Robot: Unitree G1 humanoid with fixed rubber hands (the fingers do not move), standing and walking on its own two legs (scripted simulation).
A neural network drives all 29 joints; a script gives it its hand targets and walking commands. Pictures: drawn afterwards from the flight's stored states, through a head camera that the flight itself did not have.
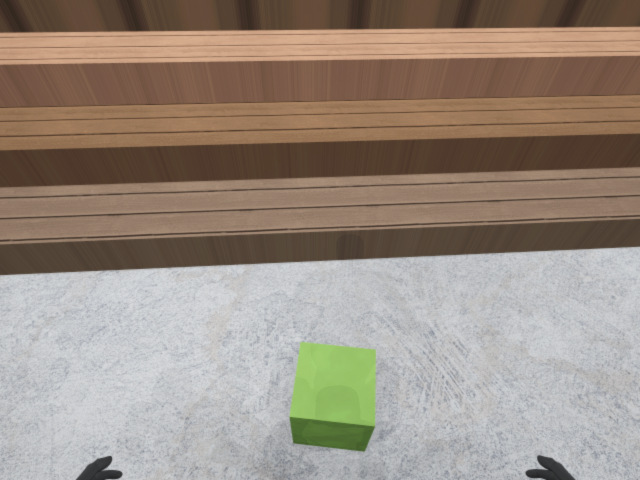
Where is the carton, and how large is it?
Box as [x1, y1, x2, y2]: [289, 342, 375, 451]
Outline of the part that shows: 300,342 289,416 293,442 364,451 374,427 375,349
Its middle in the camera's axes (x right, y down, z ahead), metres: +0.03 +0.45 +1.11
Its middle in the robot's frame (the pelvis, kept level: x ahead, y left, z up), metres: +0.44 -0.04 -0.66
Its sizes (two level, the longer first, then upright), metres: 0.210 0.200 0.250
